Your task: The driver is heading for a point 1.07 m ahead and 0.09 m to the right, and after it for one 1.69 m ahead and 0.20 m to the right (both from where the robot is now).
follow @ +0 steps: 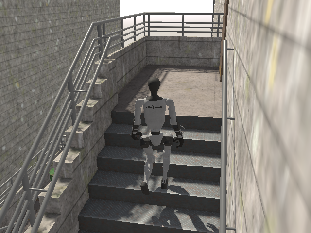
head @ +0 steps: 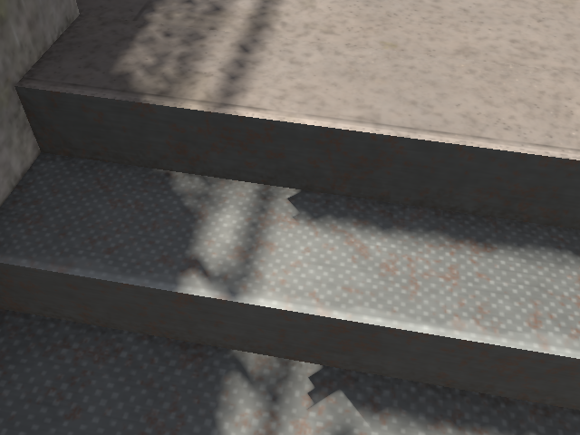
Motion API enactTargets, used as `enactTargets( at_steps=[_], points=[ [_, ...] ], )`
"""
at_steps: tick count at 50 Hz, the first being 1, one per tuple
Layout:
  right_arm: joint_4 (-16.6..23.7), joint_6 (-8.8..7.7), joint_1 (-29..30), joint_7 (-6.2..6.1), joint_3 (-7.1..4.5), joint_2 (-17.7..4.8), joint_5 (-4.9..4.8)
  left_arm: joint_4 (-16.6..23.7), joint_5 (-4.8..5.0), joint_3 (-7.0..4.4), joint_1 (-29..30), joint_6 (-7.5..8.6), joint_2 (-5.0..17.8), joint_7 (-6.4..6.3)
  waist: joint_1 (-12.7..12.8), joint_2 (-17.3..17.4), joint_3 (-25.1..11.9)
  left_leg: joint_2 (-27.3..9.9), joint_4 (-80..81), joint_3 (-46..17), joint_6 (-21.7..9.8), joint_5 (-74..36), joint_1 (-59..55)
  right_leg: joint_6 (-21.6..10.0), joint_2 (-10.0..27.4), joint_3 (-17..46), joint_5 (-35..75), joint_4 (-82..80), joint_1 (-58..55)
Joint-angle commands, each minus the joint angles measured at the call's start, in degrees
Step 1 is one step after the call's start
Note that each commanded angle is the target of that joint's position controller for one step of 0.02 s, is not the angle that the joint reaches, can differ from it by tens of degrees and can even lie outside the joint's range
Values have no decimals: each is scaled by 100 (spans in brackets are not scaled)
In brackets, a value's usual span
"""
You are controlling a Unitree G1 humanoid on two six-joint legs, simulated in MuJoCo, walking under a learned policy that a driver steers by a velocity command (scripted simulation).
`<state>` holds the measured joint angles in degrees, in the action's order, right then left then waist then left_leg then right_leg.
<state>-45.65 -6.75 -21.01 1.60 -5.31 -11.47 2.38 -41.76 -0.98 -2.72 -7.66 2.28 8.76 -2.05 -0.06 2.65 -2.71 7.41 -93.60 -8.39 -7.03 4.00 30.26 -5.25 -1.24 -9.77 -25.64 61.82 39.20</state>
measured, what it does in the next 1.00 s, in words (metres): climbs: left foot 0.17 m higher, then right foot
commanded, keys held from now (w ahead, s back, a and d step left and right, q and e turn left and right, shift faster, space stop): w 0.16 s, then no key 0.50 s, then e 0.34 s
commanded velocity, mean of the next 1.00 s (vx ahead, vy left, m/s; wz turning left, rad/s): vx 0.20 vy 0.00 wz -0.04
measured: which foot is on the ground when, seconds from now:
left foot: up 0.00-0.36, down 0.38-0.92, up 0.94-1.00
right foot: down 0.00-0.40, up 0.42-0.90, down 0.92-1.00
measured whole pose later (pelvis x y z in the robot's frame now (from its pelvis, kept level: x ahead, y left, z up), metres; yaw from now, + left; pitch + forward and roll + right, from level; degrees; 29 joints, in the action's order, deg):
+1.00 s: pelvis +0.35 +0.07 +0.24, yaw -7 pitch +0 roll -1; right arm -45.3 -0.6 -15.5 -3.9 -4.4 -10.0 0.3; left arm -47.1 -2.1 -3.9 -18.0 0.3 7.6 -3.0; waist 1.6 3.4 -2.3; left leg -3.0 -56.4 5.7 -0.1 24.1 27.3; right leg -3.2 -1.3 -3.8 -17.7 37.8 21.1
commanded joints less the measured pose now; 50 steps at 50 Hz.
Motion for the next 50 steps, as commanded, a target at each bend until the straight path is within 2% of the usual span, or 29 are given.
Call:
enactTargets(
  at_steps=[1, 3, 5, 6, 10, 13, 14, 15, 16, 17, 18, 19, 20, 21, 22, 23, 24, 26, 28, 31, 34, 36, 39, 42, 45, 46, 47, 48, 50],
  points=[
    [1191, 65, 774, -83, 473, 944, 47, -982, -129, 73, -1072, 299, -506, 54, -234, 122, 375, -207, -2968, -386, -220, 162, 3009, -807, 1451, 3601, -583, -3811, -1520],
    [1339, 282, 747, -204, 569, 1059, -81, -1326, -46, 53, -1259, 490, -387, 168, -458, -236, 622, -324, -3286, -558, -235, 676, 3687, -576, 1370, 2566, 863, -4088, -1632],
    [1419, 384, 978, -216, 534, 713, -114, -1283, 4, 30, -923, 593, -80, 246, -692, 21, 810, -518, -2068, -458, -78, 630, 3494, -381, 1225, 1750, 1239, -4398, -1064],
    [1508, 406, 1343, -224, 489, 507, -115, -1259, 2, 33, -793, 629, 73, 240, -634, 20, 884, -505, -1622, -31, 22, 513, 3291, -459, 1144, 1419, 1609, -4632, -816],
    [2037, 388, 2766, -366, 572, 801, 56, -1620, -23, -105, -1957, 789, 659, 183, -52, -474, 746, -1050, -3047, 822, -48, 1766, 5348, -786, 1562, 1706, 1732, -5262, -2980],
    [2687, 348, 3954, -248, 780, 947, 5, -1797, -32, -65, -2637, 522, 397, -30, 361, -535, 771, -1498, -1264, 1134, -29, 2387, 5459, -490, 1256, 1376, 1621, -5688, -3720],
    [2617, 363, 3780, -110, 784, 846, 25, -1667, -45, -81, -2552, 400, 428, -94, 437, -466, 516, -1566, 88, 1545, 38, 1958, 4219, -619, 1111, 1005, 2445, -6153, -3467],
    [2676, 407, 3770, 13, 873, 1166, -92, -1519, 57, -128, -2455, 346, 484, -150, 451, -643, 191, -1580, 1457, 1461, -101, 1779, 2472, -606, 1188, 877, 3056, -6512, -2954],
    [2371, 486, 3343, 21, 825, 1129, -262, -1356, 57, -129, -2247, 321, 611, -112, 368, -629, -235, -1157, 2215, 2048, -109, 1799, 1035, -708, 1088, 740, 4449, -6330, -2675],
    [2022, 541, 2439, -69, 694, 1025, -310, -1259, 32, -208, -2308, 427, 1029, -26, 116, -1114, -848, -718, 2091, 2133, -141, 2024, 209, -599, 1397, 613, 7923, -5455, -3275],
    [1568, 527, 1115, -146, 511, 659, -336, -1210, 169, -284, -2182, 547, 1377, 89, -432, -1357, -1561, -426, 2602, 2130, -236, 1465, -756, -464, 1500, 567, 10034, -4332, -3807],
    [1362, 508, 351, -217, 358, 207, -234, -1122, 350, -377, -1952, 693, 1665, 268, -893, -1471, -2120, -427, 3586, 1726, -316, 1064, -1545, -167, 1380, 430, 9972, -3105, -4019],
    [1111, 357, -10, -312, 282, -84, -76, -940, 496, -278, -2185, 803, 1145, 444, -852, -645, -2418, -1504, 4052, -350, -910, 264, -3059, 242, 886, 771, 7724, -1521, -2040],
    [1162, 466, -365, -409, 88, -652, 97, -647, 500, -272, -1912, 751, 969, 558, -1202, 1232, -2936, -2948, 6183, -3075, -1754, -1693, -3358, 439, -287, 871, 1525, 1346, -1197],
    [1279, 548, 470, -377, 25, -781, -30, -598, 146, -323, -2080, 618, 653, 542, -737, 931, -3036, -2922, 6664, -3713, -1648, -1062, -2560, 532, -380, 2064, 1000, 3862, -975],
    [1170, 550, 1337, -306, 66, -618, -76, -325, 70, -273, -1833, 480, 147, 445, -153, 360, -2276, -2805, 6701, -3062, -1345, 659, -1756, 533, -57, 2084, 1472, 4464, -428],
    [806, 544, 1559, -300, 123, -226, -102, -94, -48, -226, -1426, 382, 33, 311, 18, -235, -1288, -2608, 6476, -2386, -987, 1810, -962, 422, 169, 1641, 1899, 4397, 93],
    [231, 381, 1371, -341, 259, 321, -160, 29, -231, -116, -1372, 243, -197, 46, 312, -351, -5, -2052, 6396, -1132, -546, 1601, 88, 221, 143, 1775, 1849, 4495, 540],
    [-260, 251, 997, -331, 353, 594, -93, 101, -169, 51, -1504, 140, -446, -6, 528, -209, 178, -2012, 6531, -619, -369, 1015, 113, 175, 102, 1925, 2104, 4558, 846],
    [-569, 76, 533, -322, 375, 554, -68, 66, -195, 118, -1467, 89, -491, -45, 563, -285, 58, -1918, 6610, 77, -425, -36, -164, 250, 68, 1991, 2107, 3874, 985],
    [-322, -38, 745, -406, 350, 166, -117, -211, -125, -12, -1549, -59, 18, -71, 509, -436, -204, -2048, 7088, 480, -621, -610, -228, 418, 239, 1285, 2349, 2692, 218],
    [-330, -86, 664, -379, 308, 8, -42, -504, -16, -41, -1661, -130, -49, -111, 449, 24, -257, -2128, 7195, 708, -644, -647, -251, 431, 301, 1006, 2366, 2545, -207],
    [-279, 24, 552, -514, 256, -45, -53, -425, -1, -40, -849, -190, -49, -51, 100, 503, 70, -1986, 7423, 1087, -375, 167, -690, 336, 570, 715, 1851, 354, -514],
    [-66, 220, 194, -652, 143, -192, 8, -382, 20, -31, -800, -181, -197, -5, -187, 853, -91, -2364, 7197, 805, -603, -284, -1365, 140, 323, 280, 670, -1335, -1329],
    [-1, 430, -82, -629, -9, -403, -116, -459, -38, -60, -1082, -113, -98, -62, -142, -55, 133, -2282, 6219, 962, -260, 146, -1464, -24, 140, 309, 872, -3251, -1941],
    [25, 513, -222, -625, -21, -283, -118, -446, -150, -137, -1167, -36, 171, -50, -113, -753, 177, -1994, 5245, 1289, 29, 1035, -871, -55, 645, 1246, 1280, -3678, -2407],
    [414, 562, -38, -550, 68, -20, -169, -274, -77, -232, -1131, -7, 702, -74, -132, -1846, 175, -1253, 4195, 1646, 526, 2253, 571, -573, 1717, 3111, 2789, -4065, -3034],
    [481, 619, 241, -536, 70, 50, -283, -162, -134, -250, -1401, -87, 621, -111, 345, -2000, -6, -962, 3282, 1193, 748, 2546, 554, -1374, 2323, 4083, 2586, -4754, -2612],
    [578, 618, 668, -543, 12, -50, -234, -11, -120, -340, -1055, -194, 751, -169, 211, -988, 285, -1007, 2155, 837, 917, 2014, 600, -1505, 1849, 3358, 1508, -4644, -1979]
  ],
)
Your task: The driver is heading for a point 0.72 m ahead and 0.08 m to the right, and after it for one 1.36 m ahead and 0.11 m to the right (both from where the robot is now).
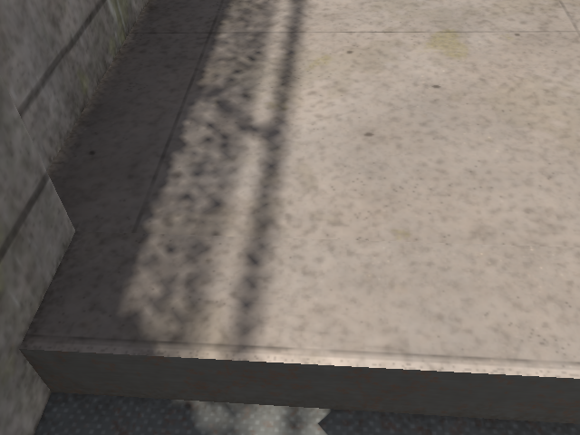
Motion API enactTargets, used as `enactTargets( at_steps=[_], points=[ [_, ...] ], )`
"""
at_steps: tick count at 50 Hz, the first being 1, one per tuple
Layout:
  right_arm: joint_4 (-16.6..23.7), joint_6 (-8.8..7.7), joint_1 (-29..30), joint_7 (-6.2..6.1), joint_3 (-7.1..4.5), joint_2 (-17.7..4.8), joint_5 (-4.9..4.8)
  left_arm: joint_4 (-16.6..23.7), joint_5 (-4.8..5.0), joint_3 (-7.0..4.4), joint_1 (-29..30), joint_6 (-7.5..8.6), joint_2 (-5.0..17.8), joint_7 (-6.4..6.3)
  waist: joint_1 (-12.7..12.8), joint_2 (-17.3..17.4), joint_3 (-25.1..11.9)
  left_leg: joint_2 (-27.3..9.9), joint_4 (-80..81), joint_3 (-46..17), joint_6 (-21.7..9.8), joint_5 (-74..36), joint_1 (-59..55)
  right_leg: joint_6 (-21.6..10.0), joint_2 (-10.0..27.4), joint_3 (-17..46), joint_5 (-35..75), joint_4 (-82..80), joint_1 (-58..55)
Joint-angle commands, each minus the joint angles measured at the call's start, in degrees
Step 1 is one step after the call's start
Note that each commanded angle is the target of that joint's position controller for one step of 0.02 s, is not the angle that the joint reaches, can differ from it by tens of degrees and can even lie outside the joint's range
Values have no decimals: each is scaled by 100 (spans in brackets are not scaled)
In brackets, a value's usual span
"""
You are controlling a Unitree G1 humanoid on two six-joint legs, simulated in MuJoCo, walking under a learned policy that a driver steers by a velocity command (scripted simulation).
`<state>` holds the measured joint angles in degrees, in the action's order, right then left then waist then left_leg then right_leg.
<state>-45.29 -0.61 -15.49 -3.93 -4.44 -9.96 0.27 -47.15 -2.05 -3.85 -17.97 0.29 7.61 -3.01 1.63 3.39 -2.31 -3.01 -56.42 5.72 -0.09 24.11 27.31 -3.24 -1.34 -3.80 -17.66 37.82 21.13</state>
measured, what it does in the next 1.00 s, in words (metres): climbs: left foot, then right foot 0.17 m higher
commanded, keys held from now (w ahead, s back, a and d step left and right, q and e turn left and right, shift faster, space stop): e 0.20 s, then w+e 0.10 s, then w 0.48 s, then w+q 0.22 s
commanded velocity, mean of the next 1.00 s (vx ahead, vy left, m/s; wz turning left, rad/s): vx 0.29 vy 0.00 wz -0.23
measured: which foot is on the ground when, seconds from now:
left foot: up 0.00-0.22, down 0.24-0.88, up 0.90-1.00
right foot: down 0.00-0.26, up 0.28-0.82, down 0.84-1.00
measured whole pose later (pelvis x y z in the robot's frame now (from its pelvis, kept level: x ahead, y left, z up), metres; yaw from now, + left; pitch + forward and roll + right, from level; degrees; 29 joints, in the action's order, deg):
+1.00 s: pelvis +0.24 -0.16 +0.10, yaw -12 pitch +2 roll -1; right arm -46.0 -6.1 -18.1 1.2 -5.4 -10.4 1.5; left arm -44.6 -1.4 -3.2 -9.0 1.6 9.5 0.6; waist -2.7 1.0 -0.6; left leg -1.8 -99.4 -6.9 -4.4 -3.0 35.9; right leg -5.7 4.4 -13.4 -27.1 64.5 39.0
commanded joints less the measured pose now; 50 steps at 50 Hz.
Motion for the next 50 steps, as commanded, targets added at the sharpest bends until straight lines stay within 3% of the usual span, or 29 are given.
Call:
enactTargets(
  at_steps=[1, 2, 4, 9, 11, 12, 13, 14, 15, 16, 18, 20, 24, 28, 33, 36, 37, 38, 39, 40, 41, 42, 43, 44, 45, 46, 47, 48, 50],
  points=[
    [579, -4, 231, 47, -81, -184, 58, 622, 44, -243, 219, -5, 961, -97, -55, -953, 286, 12, -1801, -658, 215, -229, 920, -1590, 1568, 2446, 546, -2097, -42],
    [679, 13, 296, 92, -99, -220, 160, 711, 79, -241, 401, -2, 930, -97, -131, -784, 187, 71, -1972, -644, 185, -412, 949, -1479, 1324, 2219, 570, -1874, -60],
    [830, 43, 432, 154, -45, -189, 178, 812, 65, -218, 390, -3, 878, -78, -127, -560, 132, 126, -1253, -539, 146, -323, 1172, -1243, 992, 2038, 457, -1650, -425],
    [961, 115, 175, 43, 106, -104, -35, 944, -64, -337, 211, -48, 1093, -97, 1, -1338, -5, 564, 1026, -215, -27, 511, -5, -1069, 1018, 2211, 1471, -1357, -357],
    [830, 63, -388, -22, 136, -46, -126, 981, 66, -361, 412, -88, 1090, -34, -317, -1259, -187, 648, 2610, -128, -156, -362, -1098, -824, 830, 2263, 1041, -1203, 100],
    [758, 19, -533, -46, 117, -139, -84, 992, 97, -369, 481, -110, 978, 21, -398, -872, -178, 593, 3180, -369, -194, -601, -1813, -639, 522, 2234, -220, -946, 711],
    [752, -45, -757, -50, 9, -632, 50, 1080, 134, -324, 545, -117, 662, 62, -597, 396, -213, -416, 3725, -1649, -341, 541, -2674, -352, -48, 1717, -1598, 430, 1972],
    [886, -18, -684, -47, -214, -1355, 178, 1439, 207, -295, 1095, -75, 566, 57, -895, 1953, -208, -1818, 4783, -3726, -936, 2276, -2432, -50, -665, 567, -1577, 2281, 3089],
    [1113, -45, -118, -33, -155, -1096, 270, 1245, -39, -335, 777, -10, 767, 115, -489, 1049, -194, -1991, 4867, -4246, -1233, 2689, -2006, 76, -216, 992, -997, 3868, 3037],
    [1041, -103, 104, -2, -117, -900, 212, 1163, -101, -355, 616, 13, 853, 167, -220, 214, 155, -1820, 4737, -3804, -1241, 2751, -1619, 140, -118, 1057, -524, 4409, 3110],
    [817, -299, 86, 34, -17, -616, 121, 965, -85, -327, 356, 25, 740, 241, -97, -99, 328, -1253, 4394, -2805, -1183, 1804, -1436, 220, -228, 1069, 1, 5666, 3340],
    [486, -427, -356, 115, 72, -441, 156, 861, -50, -157, 198, 55, 482, 358, -71, -399, 437, -970, 4243, -2260, -1011, 1320, -1698, 179, -272, 1204, 386, 5637, 3727],
    [-15, -612, -1164, 179, 85, -323, 45, 1061, -118, -10, 948, 81, 342, 441, -389, -54, 487, -1112, 4238, -2068, -1232, 627, -2527, 226, -197, 1034, 887, 5890, 4661],
    [-450, -814, -1614, 313, 22, -474, 126, 1399, -93, 90, 1653, 77, 157, 307, -424, 260, 740, -1524, 4677, -2260, -1564, 919, -2762, -53, 186, 800, 291, 7820, 5938],
    [-984, -853, -1970, 305, 82, -369, 159, 2070, -20, 290, 2820, 15, -134, 191, -467, 258, 1198, -1684, 5120, -1891, -1454, 627, -2970, -236, 668, 534, -900, 8805, 7490],
    [-1224, -729, -1960, 220, 123, -288, 108, 2607, 68, 415, 3387, -2, -159, 283, -445, 246, 1355, -1274, 5864, -1089, -1098, 455, -2214, -294, 1097, 153, -951, 7078, 6585],
    [-1174, -656, -1913, 173, 124, -366, 72, 2467, 79, 435, 3003, -40, -113, 407, -422, 133, 1074, -1099, 6290, -734, -1260, -273, -1955, -328, 1116, -312, -545, 6066, 5509],
    [-1211, -630, -2079, 105, 119, -259, -70, 2604, 166, 554, 3204, -83, -445, 490, -581, 340, 844, -1196, 6713, -589, -1323, -1337, -1743, -583, 1194, -308, -596, 5210, 4224],
    [-1050, -587, -1681, 127, 147, -286, -28, 2352, 231, 514, 2819, -145, -418, 521, -447, -31, 570, -957, 6679, -177, -1308, -2227, -1405, -688, 867, -913, -562, 4389, 2896],
    [-937, -638, -1553, 206, 97, -614, -50, 2074, 232, 426, 2141, -129, -379, 475, -183, 232, 101, -1065, 5820, -7, -1343, -5749, -1437, -788, 395, -1160, -872, 4100, 1491],
    [-912, -698, -1574, 215, 34, -961, -117, 1792, 245, 293, 1176, -102, -242, 363, 229, 350, -667, -1349, 4651, -80, -1210, -8724, -1797, -813, 29, -1122, -783, 3988, 446],
    [-888, -780, -1490, 315, -88, -1448, -225, 1574, 277, 148, 163, -86, 81, 275, 786, 589, -1369, -1348, 3281, -142, -981, -9566, -2261, -836, -235, -776, -731, 2907, -494],
    [-815, -885, -1345, 496, -171, -1659, -272, 1458, 121, -19, -394, -71, 584, 264, 1107, 649, -1986, -1155, 1735, -386, -862, -8549, -1994, -769, -35, 72, -1036, 2230, -1411],
    [-298, -923, -1255, 696, -11, -760, -350, 1273, -36, -218, -581, 23, 1303, 227, 957, -1085, -2250, -79, -552, -746, -537, -5341, 374, -1084, 1691, 3548, -2748, 308, -2479],
    [-149, -931, -919, 807, -154, -616, -33, 1326, 85, -360, -304, -77, 1700, 244, 860, -1681, -2714, 572, -3258, -1500, -390, -1865, 579, -743, 2200, 5876, -4192, -2166, -1876],
    [77, -831, -1011, 709, -119, 89, 77, 1211, 71, -332, 433, -1, 1643, 310, 204, -1325, -2153, 467, -4882, -2164, -279, -2163, 1219, -434, 2619, 5630, -4144, -2400, -1137],
    [259, -727, -797, 612, -52, 250, 155, 966, 89, -221, 884, 96, 1223, 339, -231, -835, -1315, 149, -5252, -1661, -307, -2639, 1497, -240, 2515, 4757, -3834, -2143, -325],
    [458, -624, -581, 543, -24, 318, 256, 702, 134, -105, 1097, 217, 777, 328, -398, -836, -467, 2, -5574, -1275, -383, -2973, 1849, -268, 2374, 3756, -3306, -1538, 434],
    [436, -470, -622, 463, 99, 496, 158, 76, -23, 149, 951, 438, -48, 441, -775, -640, 181, 104, -5934, -1362, -633, -2898, 2317, -190, 2008, 2061, -2005, -1209, 1160]
  ],
)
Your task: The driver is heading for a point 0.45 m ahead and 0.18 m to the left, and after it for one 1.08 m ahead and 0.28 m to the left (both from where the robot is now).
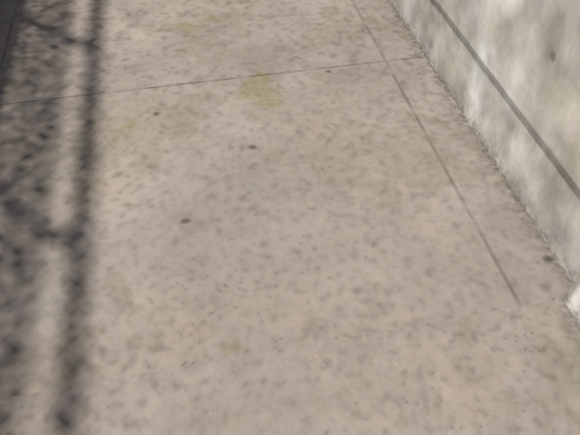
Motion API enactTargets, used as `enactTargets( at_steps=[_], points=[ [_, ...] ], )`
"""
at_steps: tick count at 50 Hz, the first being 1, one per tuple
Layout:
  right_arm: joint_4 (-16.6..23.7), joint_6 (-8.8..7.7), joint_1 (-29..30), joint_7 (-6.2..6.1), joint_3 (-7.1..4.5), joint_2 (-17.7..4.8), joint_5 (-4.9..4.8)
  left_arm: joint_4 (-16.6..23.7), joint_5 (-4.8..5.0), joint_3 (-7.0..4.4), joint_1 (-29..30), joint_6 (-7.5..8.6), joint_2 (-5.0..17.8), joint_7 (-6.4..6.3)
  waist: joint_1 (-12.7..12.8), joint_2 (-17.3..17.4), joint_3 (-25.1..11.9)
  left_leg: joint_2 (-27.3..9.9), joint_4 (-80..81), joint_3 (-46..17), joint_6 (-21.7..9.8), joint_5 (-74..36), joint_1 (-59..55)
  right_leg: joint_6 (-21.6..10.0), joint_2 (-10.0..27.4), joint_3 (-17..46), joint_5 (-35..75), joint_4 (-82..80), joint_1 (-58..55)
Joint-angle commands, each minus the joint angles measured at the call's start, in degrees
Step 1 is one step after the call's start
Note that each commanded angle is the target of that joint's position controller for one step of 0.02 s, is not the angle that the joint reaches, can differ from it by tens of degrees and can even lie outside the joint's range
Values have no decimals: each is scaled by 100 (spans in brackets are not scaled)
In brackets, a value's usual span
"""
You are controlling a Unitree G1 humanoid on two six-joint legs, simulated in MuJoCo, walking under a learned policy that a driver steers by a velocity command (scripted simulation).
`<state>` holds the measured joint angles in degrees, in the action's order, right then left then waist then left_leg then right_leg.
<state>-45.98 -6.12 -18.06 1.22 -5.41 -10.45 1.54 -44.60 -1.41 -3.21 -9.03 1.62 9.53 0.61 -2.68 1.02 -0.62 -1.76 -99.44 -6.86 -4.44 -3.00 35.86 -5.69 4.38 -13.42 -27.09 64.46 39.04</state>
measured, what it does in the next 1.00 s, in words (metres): climbs, turning left: left foot 0.17 m higher, then right foot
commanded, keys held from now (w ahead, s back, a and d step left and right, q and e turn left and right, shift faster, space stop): w+q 0.50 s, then q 0.24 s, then no key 0.26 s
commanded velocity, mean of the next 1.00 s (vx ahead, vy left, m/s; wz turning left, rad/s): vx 0.35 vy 0.00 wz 0.47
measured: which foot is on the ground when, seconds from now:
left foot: up 0.00-0.42, down 0.44-0.98, up 1.00-1.00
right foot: down 0.00-0.44, up 0.46-0.94, down 0.96-1.00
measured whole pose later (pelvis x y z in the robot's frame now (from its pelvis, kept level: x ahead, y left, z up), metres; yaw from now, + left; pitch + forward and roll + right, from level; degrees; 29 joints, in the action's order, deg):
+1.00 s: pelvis +0.55 +0.02 +0.24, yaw +30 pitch +1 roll +1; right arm -44.4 -3.2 -22.1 -2.4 -4.9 -17.0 -0.4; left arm -38.8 -1.3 0.5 -6.8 3.8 13.1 -1.8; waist -4.3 -1.0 3.4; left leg 10.5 -47.7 -9.3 -2.8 28.9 8.9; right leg -3.9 -1.8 -1.5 -1.6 30.0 28.1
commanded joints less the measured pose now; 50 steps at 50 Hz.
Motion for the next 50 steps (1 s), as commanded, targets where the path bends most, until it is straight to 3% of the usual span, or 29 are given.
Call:
enactTargets(
  at_steps=[1, 5, 7, 10, 13, 14, 15, 17, 18, 19, 21, 22, 23, 24, 25, 26, 27, 28, 29, 31, 33, 35, 37, 40, 42, 47, 48, 49, 50],
  points=[
    [594, 156, -245, -70, 311, 767, 18, -432, -82, 77, -316, 377, -226, 101, -389, -340, 149, -35, -1858, -249, -271, -116, 1920, 204, 1380, 2611, -485, -3978, -855],
    [442, 414, 74, -145, 313, 687, -77, -820, -43, 101, -916, 632, -211, 78, -212, 120, 497, 294, -1531, -233, -247, -175, 2924, 707, 1300, 1231, 1094, -4362, -1437],
    [491, 483, 356, -260, 333, 756, -65, -955, -75, 94, -1180, 706, -48, 78, -191, -21, 471, 493, -2231, 83, -296, -115, 3416, 709, 1175, 811, 1371, -4499, -1731],
    [1073, 596, 1641, -356, 455, 809, -35, -1156, -76, 55, -1609, 753, 319, 123, 53, -333, 615, 553, -2964, 461, -478, 909, 4592, 700, 1093, 540, 2157, -4900, -2687],
    [1484, 701, 2422, -322, 554, 735, -66, -1393, -14, 130, -2389, 668, 18, -42, 209, -372, 788, 408, -1441, 976, -471, 1150, 4504, 740, 795, 138, 2120, -5291, -2965],
    [1535, 738, 2499, -295, 549, 689, -46, -1446, -15, 113, -2619, 673, 86, -132, 252, -487, 691, 364, -1206, 1108, -455, 1245, 4548, 674, 821, 138, 2425, -5347, -3333],
    [1601, 789, 2647, -205, 566, 563, -163, -1477, 28, 44, -2906, 664, 408, -273, 355, -825, 605, 140, -741, 1637, -490, 1957, 4590, 407, 1101, 148, 3091, -5993, -3838],
    [1617, 823, 2810, -84, 600, 621, -110, -1547, 33, 36, -3105, 589, 389, -441, 418, -663, 461, -114, 118, 1926, -631, 2588, 4268, 218, 1057, -127, 4228, -6091, -4732],
    [1370, 804, 2491, -47, 611, 666, -186, -1363, 153, 104, -2786, 558, 336, -525, 272, -427, 220, 31, 678, 2286, -794, 2872, 3448, 283, 994, -538, 6372, -5704, -4867],
    [1299, 856, 2279, -56, 663, 692, -295, -1178, 310, 160, -2455, 436, 351, -549, -79, -602, -58, 450, 1902, 2701, -889, 3265, 1817, 295, 815, -744, 9317, -5262, -4203],
    [1088, 981, 1221, -140, 506, 302, -223, -865, 339, -5, -2379, 436, 1146, -617, -485, -1341, -734, 921, 2490, 2719, -961, 3758, 259, 116, 1452, -499, 12435, -3807, -4345],
    [866, 915, 418, -139, 377, -78, -197, -645, 389, -79, -2089, 404, 1398, -477, -695, -1597, -1248, 1138, 3078, 2220, -1136, 4158, -476, 20, 1485, -384, 12444, -2509, -4539],
    [843, 781, -80, -85, 240, -448, -158, -329, 366, -125, -1822, 437, 1533, -323, -960, -1316, -1641, 983, 4286, 849, -1297, 4225, -1800, -53, 1322, -311, 10629, -832, -3648],
    [769, 811, 137, -158, 20, -1088, -252, 302, 171, -52, -1248, 522, 1052, -45, -781, 455, -1499, -35, 6261, -2489, -2033, 6020, -2565, 233, -121, -116, 4994, 1735, -1015],
    [938, 868, 694, -184, -123, -1203, -188, 682, -54, -146, -416, 659, 944, 128, -647, 293, -1651, -615, 8081, -5160, -2203, 6389, -2601, 402, -960, 1404, 2093, 4071, 121],
    [923, 717, 1021, -177, -109, -1179, -114, 1150, -135, -71, -411, 751, 596, 125, -116, -174, -1374, -801, 8422, -5111, -1838, 5467, -2410, 315, -614, 2149, 2292, 4751, 659],
    [612, 580, 808, -236, -28, -882, -55, 1187, -38, 19, -468, 738, 418, 48, 112, -863, -517, -866, 8161, -4511, -1626, 4079, -1752, 279, -540, 2053, 2206, 4793, 972],
    [361, 439, 736, -291, 34, -615, 72, 1296, 33, 79, -472, 691, 180, -105, 338, -1082, 32, -799, 7682, -3847, -1601, 2440, -1310, 255, -465, 1933, 1819, 5258, 1333],
    [186, 306, 714, -282, 112, -405, 109, 1348, 11, 177, -594, 577, 32, -225, 592, -1148, 271, -628, 7266, -2920, -1479, 949, -975, 257, -376, 1898, 1484, 5389, 1554],
    [-20, 192, 673, -204, 106, -490, 56, 1258, -68, 290, -1037, 277, -76, -319, 956, -883, 395, -149, 7177, -1340, -1056, -397, -703, 260, -183, 1916, 1408, 4596, 1528],
    [206, 44, 674, -136, 110, -698, -95, 1283, -219, 196, -886, 101, 477, -336, 941, -730, 361, 199, 7339, -702, -633, -1548, -598, 458, 98, 1698, 1426, 2186, 862],
    [119, -34, 48, -208, 46, -850, -119, 1300, -222, 142, -355, 54, 677, -287, 441, -232, -87, 327, 7393, -460, -402, -2982, -1492, 436, -50, 1196, 1795, 988, 706],
    [116, 14, -571, -325, -20, -946, -210, 1364, -149, 216, 99, 27, 511, -148, -2, 117, -359, 203, 7273, -601, -188, -4165, -2508, 368, -115, 1133, 2235, 132, 830],
    [217, 237, -681, -436, -107, -1146, -166, 1454, -72, 328, 972, 34, 351, -60, -350, 300, -427, 241, 7479, -626, 39, -3126, -3437, 460, -393, 926, 2771, -1389, 760],
    [228, 276, -708, -410, -66, -1132, -121, 1456, -47, 364, 1157, 67, 378, -75, -368, 581, -361, 178, 7567, -634, 24, -3547, -3773, 425, -543, 944, 2694, -2021, 458],
    [523, 101, 43, -392, -35, -1199, -81, 693, 78, 78, -744, 195, 1179, -283, 589, 898, -571, 85, 6323, -748, 245, -3687, -3525, 153, -568, 1446, 3359, -4055, -2356],
    [642, 123, 161, -382, -1, -1091, -139, 466, 73, 36, -1262, 301, 1280, -315, 825, 553, -705, 368, 5338, -633, 277, -2588, -3094, 74, -200, 1574, 4533, -4430, -3246],
    [760, 165, -519, -350, 105, -576, -221, 508, -37, 86, -1343, 366, 1428, -301, 466, -850, -1466, 981, 3393, -293, 351, 2190, -1863, -292, 1103, 2421, 8303, -3075, -4815],
    [639, 285, -1565, -340, 96, -712, -364, 655, 5, 165, -1089, 289, 1186, -273, 37, -1718, -2523, 1434, 2186, -193, 545, 4574, -1051, -1322, 2273, 4208, 9225, -3276, -5467]
  ],
)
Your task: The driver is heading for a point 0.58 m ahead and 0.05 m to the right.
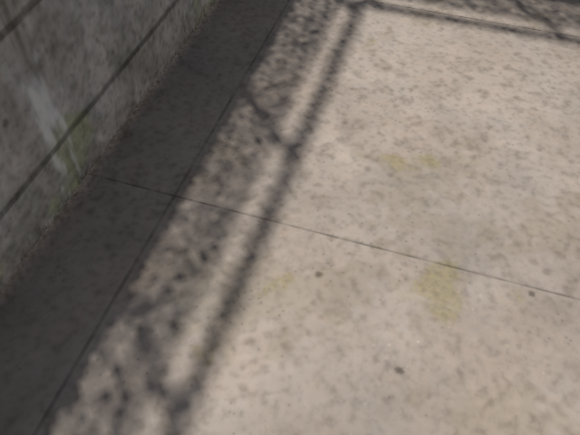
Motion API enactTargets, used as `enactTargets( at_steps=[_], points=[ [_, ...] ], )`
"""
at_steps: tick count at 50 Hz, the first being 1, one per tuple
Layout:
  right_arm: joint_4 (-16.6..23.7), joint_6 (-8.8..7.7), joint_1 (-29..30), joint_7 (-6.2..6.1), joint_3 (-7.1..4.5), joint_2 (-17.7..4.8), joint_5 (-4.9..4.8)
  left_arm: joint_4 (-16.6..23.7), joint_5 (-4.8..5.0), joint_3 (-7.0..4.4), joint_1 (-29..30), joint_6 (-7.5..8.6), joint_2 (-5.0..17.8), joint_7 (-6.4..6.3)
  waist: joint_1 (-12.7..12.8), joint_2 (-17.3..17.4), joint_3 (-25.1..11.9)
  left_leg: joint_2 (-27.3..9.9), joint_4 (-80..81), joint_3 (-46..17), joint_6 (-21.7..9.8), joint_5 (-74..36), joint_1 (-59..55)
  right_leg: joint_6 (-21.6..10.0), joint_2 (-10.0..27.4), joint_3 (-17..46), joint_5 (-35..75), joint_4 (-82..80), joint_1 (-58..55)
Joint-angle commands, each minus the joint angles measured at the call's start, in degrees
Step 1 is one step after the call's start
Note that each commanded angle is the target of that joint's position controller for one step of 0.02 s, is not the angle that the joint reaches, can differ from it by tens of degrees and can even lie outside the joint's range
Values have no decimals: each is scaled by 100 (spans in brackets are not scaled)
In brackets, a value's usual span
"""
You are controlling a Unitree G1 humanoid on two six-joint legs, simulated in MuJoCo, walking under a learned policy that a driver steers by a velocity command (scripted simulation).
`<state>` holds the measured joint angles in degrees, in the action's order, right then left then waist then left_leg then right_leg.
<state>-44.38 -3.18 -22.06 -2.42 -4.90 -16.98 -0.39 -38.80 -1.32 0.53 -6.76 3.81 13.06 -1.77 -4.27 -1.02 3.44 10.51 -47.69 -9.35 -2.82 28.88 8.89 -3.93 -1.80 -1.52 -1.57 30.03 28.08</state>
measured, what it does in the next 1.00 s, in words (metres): steps on the spot: left foot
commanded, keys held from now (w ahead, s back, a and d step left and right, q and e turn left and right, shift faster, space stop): no key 1.00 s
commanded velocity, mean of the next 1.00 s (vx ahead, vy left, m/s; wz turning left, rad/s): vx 0.02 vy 0.00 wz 0.05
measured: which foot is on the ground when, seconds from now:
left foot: up 0.00-0.30, down 0.32-1.00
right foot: down 0.00-1.00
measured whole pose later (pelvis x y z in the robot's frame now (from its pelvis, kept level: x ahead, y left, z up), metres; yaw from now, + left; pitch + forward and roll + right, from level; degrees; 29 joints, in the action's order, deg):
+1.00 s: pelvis +0.07 -0.02 +0.03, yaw +1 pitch -1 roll +0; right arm -56.2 -0.2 -19.3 -3.0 -2.0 -8.8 0.7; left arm -56.6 -0.3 -0.4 -19.1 1.6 7.3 -2.7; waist 0.6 1.0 -0.1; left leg 2.8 -20.7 -1.8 -2.2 16.2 3.8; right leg -3.3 -3.1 -1.0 -7.1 21.3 13.7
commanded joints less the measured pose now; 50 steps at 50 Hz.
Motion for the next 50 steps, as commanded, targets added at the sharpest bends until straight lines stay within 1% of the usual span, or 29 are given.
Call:
enactTargets(
  at_steps=[1, 2, 3, 4, 5, 6, 8, 11, 12, 13, 14, 15, 16, 17, 18, 19, 20, 21, 22, 23, 24, 26, 27, 30, 33, 44, 45, 46, 50],
  points=[
    [117, 161, -1193, 19, 19, -364, 92, 276, 70, -174, -894, 10, 519, 14, 168, -789, -2758, -133, -3216, -161, 416, 571, 1503, -1450, 2609, 3062, 4227, -497, -3367],
    [178, 242, -536, 69, 33, -375, 178, 398, 55, -32, -310, -13, 15, -10, 143, -314, -1848, -341, -2924, 23, 479, 132, 1561, -1239, 2094, 2457, 2019, -976, -2368],
    [309, 305, -129, 103, 66, -334, 197, 398, 36, 10, -162, -33, -60, -33, 145, -101, -1377, -506, -2524, 103, 476, -34, 1501, -1001, 1788, 2063, 567, -1318, -1680],
    [388, 401, 86, 135, 98, -297, 229, 295, 28, -6, -194, -40, 90, -61, 158, -216, -1060, -590, -2118, 234, 474, -188, 1264, -852, 1552, 1749, -224, -1648, -1104],
    [332, 527, -140, 172, 109, -275, 264, 212, 13, -75, -263, -52, 321, -63, 56, -430, -914, -541, -1826, 486, 423, -316, 799, -712, 1331, 1398, -656, -1865, -546],
    [259, 604, -280, 182, 125, -247, 245, 111, 8, -127, -331, -64, 446, -49, 6, -593, -862, -552, -1440, 656, 347, -317, 582, -565, 1163, 1231, -966, -1934, -407],
    [275, 666, -162, 182, 201, -77, 226, -14, -21, -192, -560, -57, 551, -19, 53, -714, -731, -610, -486, 860, 152, -128, 497, -472, 1034, 1183, -1631, -2085, -414],
    [159, 647, -64, 166, 243, -45, 222, -121, 31, -278, -817, -146, 640, 7, 198, -870, -527, -615, 504, 1016, -112, -187, 300, -460, 1108, 1348, -2482, -2213, -432],
    [111, 626, -106, 170, 252, -25, 225, -139, 63, -298, -854, -192, 656, 9, 182, -841, -486, -621, 825, 1049, -199, -272, 118, -434, 1124, 1382, -2765, -2266, -324],
    [85, 586, -218, 165, 271, 47, 239, -134, 86, -313, -827, -225, 672, -4, 81, -810, -369, -653, 1341, 1060, -309, -582, -194, -379, 1078, 1324, -2933, -2286, -65],
    [20, 534, -292, 162, 283, 71, 257, -166, 112, -322, -847, -260, 646, -14, 35, -666, -240, -648, 1875, 1009, -420, -859, -463, -227, 981, 1246, -3088, -2280, 144],
    [26, 481, -254, 153, 299, 28, 289, -207, 101, -339, -937, -284, 610, -15, 54, -431, -32, -751, 2449, 732, -534, -1043, -464, -3, 875, 1159, -3092, -2203, 227],
    [92, 417, -223, 125, 296, -135, 359, -197, 135, -315, -1049, -271, 445, 10, 130, 87, -79, -1392, 2986, -142, -693, -695, -506, 220, 746, 998, -2823, -1783, 297],
    [272, 362, 229, 74, 277, -263, 224, -121, 241, -262, -972, -226, 175, 51, 290, 926, -51, -2273, 3794, -1365, -931, 751, 506, 420, 194, 329, -1956, -1089, -209],
    [307, 305, 736, 59, 349, 27, 116, -221, 186, -277, -882, -199, 199, 76, 435, 1107, 174, -2490, 4175, -1494, -973, 1061, 1798, 383, 232, 405, -1375, -329, -1323],
    [318, 235, 1101, 46, 410, 206, 127, -305, 120, -257, -1042, -187, 80, 120, 726, 1011, 135, -2148, 4019, -954, -746, 745, 2078, 314, 288, 509, -1031, -226, -1930],
    [271, 184, 1190, 45, 390, 213, 154, -404, 90, -240, -1228, -177, 33, 142, 859, 868, 71, -1842, 3808, -524, -510, 330, 1956, 269, 256, 455, -818, -377, -2091],
    [235, 146, 997, 53, 370, 191, 157, -446, 38, -259, -1200, -151, 142, 133, 790, 694, -10, -1596, 3574, -273, -328, -66, 1718, 254, 302, 475, -607, -682, -2183],
    [150, 123, 631, 70, 365, 206, 120, -483, -14, -257, -1090, -101, 226, 120, 614, 571, -197, -1423, 3396, -146, -239, -273, 1624, 283, 434, 665, -561, -893, -2394],
    [105, 139, 536, 78, 332, 172, 121, -509, -6, -262, -1153, -59, 273, 119, 626, 464, -183, -1299, 3214, -21, -209, -458, 1364, 261, 552, 823, -818, -1117, -2157],
    [33, 176, 391, 80, 296, 138, 96, -598, 60, -289, -1196, -71, 376, 77, 531, 175, -65, -1199, 3031, 97, -201, -758, 1041, 216, 581, 895, -1195, -1235, -1713],
    [-36, 237, 182, 58, 300, 194, 151, -718, 112, -265, -1234, -108, 272, 28, 421, -134, 23, -1200, 2827, 152, -254, -1087, 523, 166, 663, 1063, -1706, -1568, -1152],
    [-84, 250, 113, 50, 294, 187, 161, -753, 115, -246, -1216, -123, 209, 4, 383, -170, -19, -1205, 2798, 152, -259, -1163, 397, 184, 648, 1071, -1740, -1626, -1102],
    [-180, 218, 102, 35, 268, 160, 151, -872, 101, -239, -1256, -115, 136, -22, 391, -52, -191, -1285, 2857, 90, -267, -1370, 318, 199, 567, 948, -1338, -1498, -1326],
    [-320, 198, 147, 11, 246, 219, 137, -974, 111, -246, -1332, -105, 80, -22, 456, -17, -218, -1317, 2917, 122, -205, -1449, 406, 112, 571, 919, -1061, -1400, -1556],
    [-851, 236, 51, -39, 207, 353, 130, -1481, 99, -222, -1533, -136, -68, -68, 484, 91, -115, -1348, 3059, 199, -128, -1849, 162, 61, 574, 879, -625, -1307, -1708],
    [-902, 237, 38, -43, 207, 366, 129, -1525, 99, -217, -1547, -139, -83, -73, 487, 96, -106, -1352, 3069, 206, -123, -1883, 145, 57, 574, 874, -583, -1296, -1727],
    [-959, 244, -31, -58, 210, 406, 94, -1558, 94, -203, -1522, -162, -76, -86, 462, 129, -93, -1320, 3061, 233, -98, -1935, 93, 39, 602, 906, -539, -1283, -1732],
    [-1129, 275, -77, -84, 228, 474, 116, -1708, 106, -159, -1535, -194, -145, -124, 480, 102, -63, -1339, 3100, 247, -71, -2072, 7, 35, 585, 870, -402, -1246, -1764]
  ],
)
Velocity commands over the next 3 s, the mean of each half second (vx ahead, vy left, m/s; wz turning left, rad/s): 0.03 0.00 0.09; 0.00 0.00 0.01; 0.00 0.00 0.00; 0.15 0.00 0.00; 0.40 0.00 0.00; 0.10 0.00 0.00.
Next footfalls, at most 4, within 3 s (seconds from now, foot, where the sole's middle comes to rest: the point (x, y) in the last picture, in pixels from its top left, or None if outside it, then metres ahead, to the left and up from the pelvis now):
0.32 left None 0.06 0.08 -0.75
2.02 right None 0.30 -0.15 -0.75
2.50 left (259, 364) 0.61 0.05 -0.75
2.88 right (345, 370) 0.58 -0.14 -0.75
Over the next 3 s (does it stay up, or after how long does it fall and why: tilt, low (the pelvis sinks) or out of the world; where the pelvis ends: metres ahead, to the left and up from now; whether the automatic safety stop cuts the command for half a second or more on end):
stays up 0.54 -0.03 0.02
